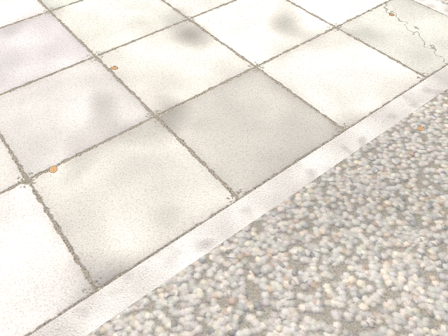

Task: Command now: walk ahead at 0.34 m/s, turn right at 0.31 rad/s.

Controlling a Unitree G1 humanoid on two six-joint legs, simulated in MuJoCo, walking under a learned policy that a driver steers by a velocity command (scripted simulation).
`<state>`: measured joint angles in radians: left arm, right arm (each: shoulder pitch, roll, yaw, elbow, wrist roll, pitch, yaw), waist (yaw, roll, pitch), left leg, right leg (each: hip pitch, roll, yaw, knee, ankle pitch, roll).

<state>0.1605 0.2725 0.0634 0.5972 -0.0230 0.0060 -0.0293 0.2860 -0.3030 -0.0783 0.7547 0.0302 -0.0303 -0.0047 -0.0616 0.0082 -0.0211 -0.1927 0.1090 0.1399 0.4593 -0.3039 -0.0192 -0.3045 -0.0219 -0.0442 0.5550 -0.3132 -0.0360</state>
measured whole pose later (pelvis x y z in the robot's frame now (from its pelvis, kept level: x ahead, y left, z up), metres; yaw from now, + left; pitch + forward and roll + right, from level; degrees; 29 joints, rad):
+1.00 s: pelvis +0.51 -0.05 -0.01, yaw +2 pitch +3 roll +2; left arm 0.06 0.26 0.03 0.66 -0.01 -0.11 -0.03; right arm 0.41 -0.30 -0.06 0.83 0.02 -0.05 0.00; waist -0.09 -0.02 0.01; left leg -0.05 -0.02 -0.04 0.45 -0.43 0.00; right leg -0.47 -0.04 0.03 0.49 -0.07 -0.02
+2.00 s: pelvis +1.03 +0.10 -0.01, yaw +37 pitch +2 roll +0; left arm 0.01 0.28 0.04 0.67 0.00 -0.12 -0.03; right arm 0.40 -0.29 -0.08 0.73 0.03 -0.03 -0.02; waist -0.09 -0.04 0.00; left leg -0.06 -0.11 -0.23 0.48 -0.44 0.06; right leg -0.47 0.01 0.06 0.45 -0.02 0.00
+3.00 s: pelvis +1.37 +0.51 +0.00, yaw +55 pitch +2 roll +2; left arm 0.04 0.26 0.03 0.76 -0.01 -0.08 -0.05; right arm 0.38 -0.29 -0.06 0.81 0.01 -0.06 0.00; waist -0.08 -0.05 0.02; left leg 0.06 -0.06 0.01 0.24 -0.34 0.04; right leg -0.60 -0.07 0.01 0.54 0.05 -0.01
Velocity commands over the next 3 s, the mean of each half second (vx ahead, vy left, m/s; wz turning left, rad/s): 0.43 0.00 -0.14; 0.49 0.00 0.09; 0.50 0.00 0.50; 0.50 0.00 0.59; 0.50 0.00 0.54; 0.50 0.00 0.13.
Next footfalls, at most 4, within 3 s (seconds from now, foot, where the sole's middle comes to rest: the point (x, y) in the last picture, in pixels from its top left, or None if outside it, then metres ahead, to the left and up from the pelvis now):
0.02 right None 0.03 -0.12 -0.77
0.48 left None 0.41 0.09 -0.77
1.00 right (279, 279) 0.67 -0.18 -0.77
1.52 left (180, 225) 0.89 0.14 -0.77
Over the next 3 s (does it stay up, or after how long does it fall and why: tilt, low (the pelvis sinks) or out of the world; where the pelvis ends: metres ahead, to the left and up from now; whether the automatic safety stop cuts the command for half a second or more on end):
stays up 1.37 0.51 0.00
